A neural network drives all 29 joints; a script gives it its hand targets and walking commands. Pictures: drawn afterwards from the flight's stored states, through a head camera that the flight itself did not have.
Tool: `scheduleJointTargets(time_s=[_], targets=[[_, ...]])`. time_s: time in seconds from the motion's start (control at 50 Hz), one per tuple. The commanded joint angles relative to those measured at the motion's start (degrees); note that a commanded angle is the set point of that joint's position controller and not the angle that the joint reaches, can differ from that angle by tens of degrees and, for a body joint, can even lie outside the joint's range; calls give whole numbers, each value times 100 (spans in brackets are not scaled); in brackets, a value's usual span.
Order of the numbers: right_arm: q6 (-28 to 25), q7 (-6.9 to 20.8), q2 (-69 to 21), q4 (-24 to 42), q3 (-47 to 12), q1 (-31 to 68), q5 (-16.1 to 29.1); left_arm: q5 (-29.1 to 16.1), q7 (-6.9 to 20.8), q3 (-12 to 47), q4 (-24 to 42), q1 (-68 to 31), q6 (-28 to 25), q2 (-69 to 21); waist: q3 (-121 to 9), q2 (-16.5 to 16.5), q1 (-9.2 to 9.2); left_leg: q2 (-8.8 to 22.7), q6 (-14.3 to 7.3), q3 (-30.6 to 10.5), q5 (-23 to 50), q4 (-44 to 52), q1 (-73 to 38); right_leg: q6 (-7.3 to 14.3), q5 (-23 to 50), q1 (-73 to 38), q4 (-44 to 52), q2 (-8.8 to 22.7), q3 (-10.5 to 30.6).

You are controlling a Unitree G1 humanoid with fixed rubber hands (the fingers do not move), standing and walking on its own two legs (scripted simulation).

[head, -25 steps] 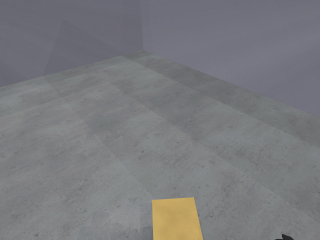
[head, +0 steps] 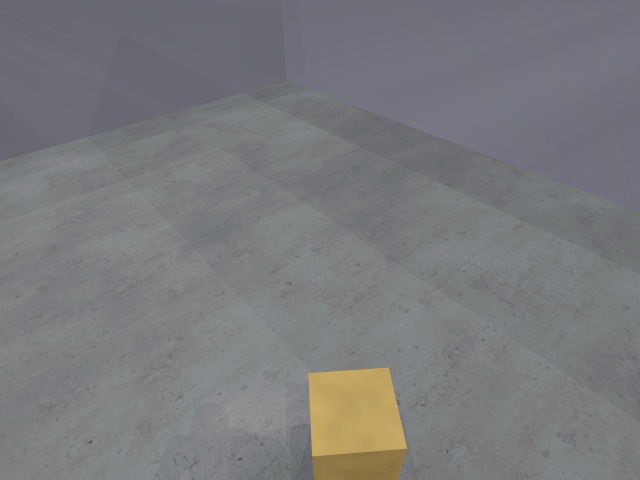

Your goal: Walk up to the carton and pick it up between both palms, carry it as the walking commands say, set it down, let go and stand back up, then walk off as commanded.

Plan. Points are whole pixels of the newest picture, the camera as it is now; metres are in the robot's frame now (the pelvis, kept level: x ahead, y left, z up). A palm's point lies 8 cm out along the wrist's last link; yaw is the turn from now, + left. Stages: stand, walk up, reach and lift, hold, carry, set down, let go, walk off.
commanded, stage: stand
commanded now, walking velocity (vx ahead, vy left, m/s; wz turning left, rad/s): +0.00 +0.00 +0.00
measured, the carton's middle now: (352, 433) +0.48 -0.03 -0.63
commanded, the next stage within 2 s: walk off in 0.90 s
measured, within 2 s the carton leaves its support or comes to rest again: neither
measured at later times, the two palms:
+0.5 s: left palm out of the picture +0.03 +0.30 -0.11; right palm out of the picture +0.06 -0.31 -0.10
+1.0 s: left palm out of the picture +0.06 +0.29 -0.11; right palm out of the picture +0.09 -0.31 -0.10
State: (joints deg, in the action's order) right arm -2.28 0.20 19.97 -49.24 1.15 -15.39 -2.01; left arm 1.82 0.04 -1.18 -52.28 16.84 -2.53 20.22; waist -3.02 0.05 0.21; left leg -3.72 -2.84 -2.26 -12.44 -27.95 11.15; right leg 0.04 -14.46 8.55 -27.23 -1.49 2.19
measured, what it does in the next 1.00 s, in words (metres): stands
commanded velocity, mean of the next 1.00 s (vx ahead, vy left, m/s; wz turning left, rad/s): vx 0.00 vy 0.00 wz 0.00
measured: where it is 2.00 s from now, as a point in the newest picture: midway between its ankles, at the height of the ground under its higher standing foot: outside the picture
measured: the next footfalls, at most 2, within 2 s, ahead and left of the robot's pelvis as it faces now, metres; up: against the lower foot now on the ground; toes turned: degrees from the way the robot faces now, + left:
right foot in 1.52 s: -0.02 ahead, -0.23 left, +0.00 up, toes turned +2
left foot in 1.86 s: -0.15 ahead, -0.09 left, +0.00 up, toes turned +10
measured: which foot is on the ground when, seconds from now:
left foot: down 0.00-1.00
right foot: down 0.00-1.00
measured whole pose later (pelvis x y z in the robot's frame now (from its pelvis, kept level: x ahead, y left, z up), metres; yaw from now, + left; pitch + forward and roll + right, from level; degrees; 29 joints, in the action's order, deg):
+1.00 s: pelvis +0.00 -0.01 +0.01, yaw +2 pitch -4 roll +0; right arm -1.6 -0.3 20.4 -60.4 -0.4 -8.5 -0.5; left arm 0.7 -0.4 0.5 -62.8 8.7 -1.7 20.6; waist 1.1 -0.3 0.3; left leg -3.7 -2.0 -4.3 -9.2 -21.6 8.4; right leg 0.5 -11.9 5.6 -21.2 -1.2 0.9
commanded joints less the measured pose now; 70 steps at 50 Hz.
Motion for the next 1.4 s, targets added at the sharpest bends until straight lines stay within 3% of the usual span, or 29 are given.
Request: scheduleJointTargets(time_s=[0.0,0.28,0.34,0.36,0.42,0.44,0.52,0.54,0.56,0.6,0.66,0.76,0.82,0.84,0.86,0.9,0.98,1.02,1.08,1.1,1.14,1.18,1.2,1.22,1.24,1.26,1.3,1.34,1.38], targets=[[-106,-32,1153,321,266,421,35,0,-37,-219,347,-370,-100,1038,733,40,-23,881,-1,-1063,-883,1050,368,210,-220,563,767,603,768],[-59,-16,1223,-228,173,560,95,-43,-28,-126,-170,-389,-41,1150,770,97,-7,906,20,-1121,-1114,1176,330,201,-530,520,997,645,753],[-48,-26,1238,-334,167,561,92,-45,-31,-122,-236,-438,-52,1178,778,-15,9,863,42,-1057,-952,1126,263,201,-687,577,1100,706,797],[-43,-18,1242,-334,177,571,119,-42,-37,-109,-254,-561,-44,1186,799,-71,-50,886,45,-1088,-946,1168,282,200,-655,588,1067,698,752],[-62,-22,1246,-416,169,627,108,-59,-37,-111,-359,-493,-32,1127,685,86,10,901,58,-1130,-876,1198,244,192,-454,437,1031,673,698],[-50,-37,1203,-432,157,618,119,-65,-37,-116,-381,-514,-41,1191,681,-53,13,912,37,-1150,-752,1228,238,175,-326,367,994,673,665],[-53,-30,1199,-559,145,608,124,-82,-54,-107,-465,-594,-25,1140,700,189,12,905,44,-1118,-623,1224,199,169,-119,310,968,682,662],[-30,-42,1208,-584,146,652,137,-74,-45,-88,-486,-648,-24,1193,634,2,-16,926,54,-1121,-574,1267,108,170,-176,317,1007,690,639],[-29,-47,1223,-564,133,726,134,-69,-54,-78,-517,-655,-17,1112,689,148,21,914,41,-1118,-604,1251,164,163,-110,324,1008,673,630],[-37,-50,1275,-637,138,720,128,-75,-44,-48,-553,-662,-32,1116,645,-25,-5,930,39,-1119,-525,1256,96,165,-47,285,1038,696,632],[-26,-56,1210,-656,106,794,141,-113,-62,-63,-585,-749,-20,1188,530,132,5,945,45,-1074,-246,1219,7,151,120,175,1036,738,623],[-30,-68,1174,-709,83,847,144,-85,-79,-46,-663,-831,-16,1164,427,-60,-2,890,62,-986,-6,1142,-164,137,249,105,1109,757,604],[-8,-77,1211,-763,97,868,159,-113,-73,-46,-684,-885,14,1160,486,68,20,903,68,-985,132,1171,-127,107,364,28,1096,741,538],[-19,-79,1167,-780,79,888,156,-107,-76,-25,-694,-928,-6,1107,606,-21,27,895,61,-1000,169,1208,-65,118,376,88,1084,756,564],[-21,-69,1173,-795,72,831,149,-122,-80,-36,-754,-876,11,1153,603,119,0,906,56,-987,163,1190,-89,115,370,87,1128,782,588],[-14,-79,1159,-793,64,919,168,-112,-83,-22,-734,-997,20,1128,612,-76,-12,928,63,-994,307,1142,-115,117,374,122,1142,762,559],[-6,-89,1209,-845,69,863,157,-134,-68,-15,-832,-909,22,1099,475,129,-1,902,77,-1001,286,1217,-208,104,431,4,1120,745,524],[-13,-84,1171,-847,50,911,167,-111,-71,-24,-800,-1054,27,1165,486,-53,-5,895,117,-918,507,1118,-234,116,453,1,1152,778,551],[-14,-91,1112,-873,32,1013,170,-178,-81,13,-986,-978,66,1043,367,-3,8,1023,79,-1038,1046,1147,-327,77,832,-74,1095,736,433],[72,-52,481,-892,-137,722,214,-250,-108,159,-1145,-589,250,403,366,-150,-10,1064,59,-1075,1412,1178,-385,58,984,-90,1020,632,317],[142,-101,812,-830,-35,643,139,-246,-203,95,-1233,-479,446,564,430,-187,-79,1296,-7,-1167,2142,838,-371,-23,1249,-49,736,554,204],[220,-153,1216,-779,88,588,112,-228,-223,-31,-1147,-502,569,835,280,192,-135,1694,-227,-1428,2859,674,-416,-83,1054,187,140,413,115],[244,-182,1276,-768,127,470,99,-225,-223,-64,-1135,-452,629,863,219,533,-221,1982,-422,-1697,3184,716,-549,-144,332,486,-361,248,7],[252,-229,1214,-765,119,372,42,-175,-201,-108,-1038,-507,696,839,305,990,-283,2495,-805,-2207,3912,795,-493,-164,-1251,919,-1579,113,35],[280,-252,1191,-778,120,216,10,-86,-219,-145,-933,-652,755,793,236,929,-369,2817,-1057,-2481,4350,826,-344,-151,-1759,1131,-2626,167,282],[311,-293,1202,-773,165,190,17,-49,-198,-151,-836,-606,793,760,124,774,-365,2787,-1134,-2296,4213,761,-263,-213,-1809,1246,-3200,178,431],[355,-338,1040,-596,167,609,30,-77,-151,-193,-825,-444,834,735,166,547,-168,2494,-1006,-1987,3510,756,98,-311,-1601,1466,-3764,189,555],[395,-297,1044,-443,198,917,22,-94,-114,-231,-702,-505,887,699,166,717,-148,2208,-790,-1831,2520,837,187,-442,-1488,1452,-3564,236,377],[430,-251,1095,-479,261,872,-18,-133,-57,-261,-613,-537,894,638,84,917,-195,2037,-636,-1763,2380,764,41,-538,-1531,1454,-3084,240,255]])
